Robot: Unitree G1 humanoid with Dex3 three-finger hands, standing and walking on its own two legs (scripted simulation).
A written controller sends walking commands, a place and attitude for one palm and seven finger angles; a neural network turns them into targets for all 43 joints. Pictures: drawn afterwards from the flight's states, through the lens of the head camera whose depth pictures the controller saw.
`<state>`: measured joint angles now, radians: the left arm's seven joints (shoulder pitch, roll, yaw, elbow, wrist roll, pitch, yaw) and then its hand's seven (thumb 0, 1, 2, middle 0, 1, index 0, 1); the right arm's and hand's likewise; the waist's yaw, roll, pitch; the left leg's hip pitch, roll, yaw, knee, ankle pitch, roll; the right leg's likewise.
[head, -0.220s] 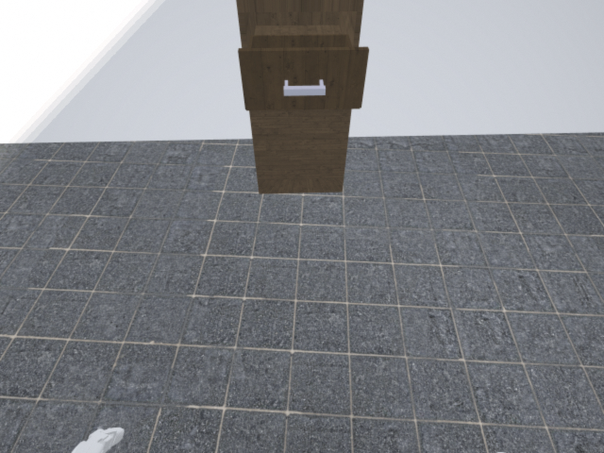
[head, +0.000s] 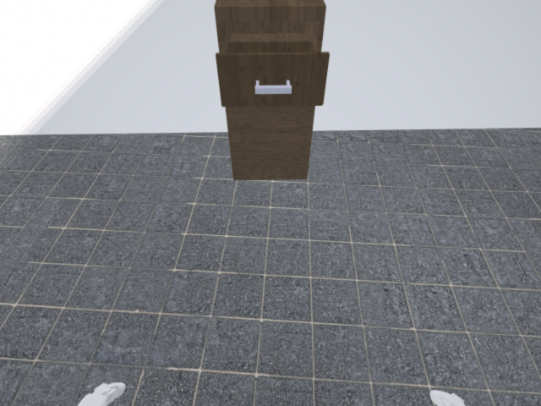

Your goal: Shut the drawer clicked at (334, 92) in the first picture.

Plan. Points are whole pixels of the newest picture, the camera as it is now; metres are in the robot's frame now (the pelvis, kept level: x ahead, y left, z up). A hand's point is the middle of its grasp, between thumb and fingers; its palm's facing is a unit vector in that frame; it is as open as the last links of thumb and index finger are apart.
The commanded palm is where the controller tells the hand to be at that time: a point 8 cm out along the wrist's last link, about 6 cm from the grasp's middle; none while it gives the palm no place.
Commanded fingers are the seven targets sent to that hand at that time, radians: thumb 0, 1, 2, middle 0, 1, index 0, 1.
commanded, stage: stand and wait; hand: left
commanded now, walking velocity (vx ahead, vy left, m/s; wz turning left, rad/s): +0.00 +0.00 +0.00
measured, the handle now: (273, 86) +1.07 +0.06 -0.05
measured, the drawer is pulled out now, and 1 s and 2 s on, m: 0.30 0.30 0.30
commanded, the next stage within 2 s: look at it before walking up in 0.62 s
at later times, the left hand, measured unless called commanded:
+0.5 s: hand out of the picture +0.04 +0.24 -0.15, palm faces -0.03 -0.94 -0.35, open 7.4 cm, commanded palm none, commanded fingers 0.00 0.90 0.90 -0.20 -0.30 -0.20 -0.30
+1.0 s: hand out of the picture +0.04 +0.24 -0.15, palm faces -0.03 -0.94 -0.33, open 7.4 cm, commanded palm none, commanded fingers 0.00 0.90 0.90 -0.20 -0.30 -0.20 -0.30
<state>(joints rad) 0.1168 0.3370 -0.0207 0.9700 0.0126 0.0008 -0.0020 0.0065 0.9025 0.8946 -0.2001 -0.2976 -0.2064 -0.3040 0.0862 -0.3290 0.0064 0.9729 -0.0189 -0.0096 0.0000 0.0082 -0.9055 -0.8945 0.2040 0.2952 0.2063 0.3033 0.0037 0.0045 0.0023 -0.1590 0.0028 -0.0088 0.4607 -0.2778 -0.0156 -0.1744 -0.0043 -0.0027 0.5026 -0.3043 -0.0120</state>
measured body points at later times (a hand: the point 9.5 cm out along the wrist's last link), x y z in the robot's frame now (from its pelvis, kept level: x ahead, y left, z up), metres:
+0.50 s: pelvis -0.02 -0.01 +0.01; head -0.03 -0.02 +0.45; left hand +0.04 +0.29 -0.12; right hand +0.04 -0.31 -0.13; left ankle -0.02 +0.13 -0.74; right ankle -0.02 -0.11 -0.74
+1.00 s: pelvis -0.03 -0.01 +0.01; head -0.03 -0.01 +0.46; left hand +0.04 +0.29 -0.13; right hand +0.03 -0.30 -0.13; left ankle -0.02 +0.13 -0.74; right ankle -0.02 -0.11 -0.74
